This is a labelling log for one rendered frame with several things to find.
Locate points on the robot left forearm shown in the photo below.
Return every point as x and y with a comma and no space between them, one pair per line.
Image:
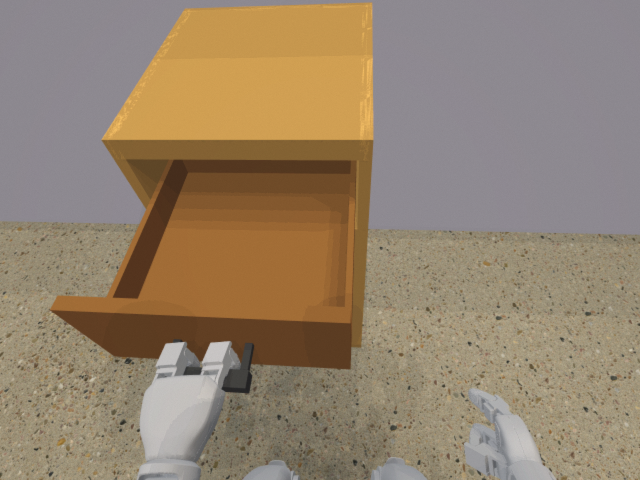
169,469

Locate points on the left robot hand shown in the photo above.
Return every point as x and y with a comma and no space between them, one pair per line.
180,412

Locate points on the right robot hand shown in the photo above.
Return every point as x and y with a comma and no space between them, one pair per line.
492,452

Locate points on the drawer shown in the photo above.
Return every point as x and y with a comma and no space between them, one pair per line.
247,251

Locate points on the handle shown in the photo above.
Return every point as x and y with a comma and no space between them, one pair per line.
238,381

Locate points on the cabinet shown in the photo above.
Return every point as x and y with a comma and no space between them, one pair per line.
286,82

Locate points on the robot right forearm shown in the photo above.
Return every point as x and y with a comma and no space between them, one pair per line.
528,470

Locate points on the robot right shin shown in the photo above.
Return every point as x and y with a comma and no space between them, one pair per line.
395,460

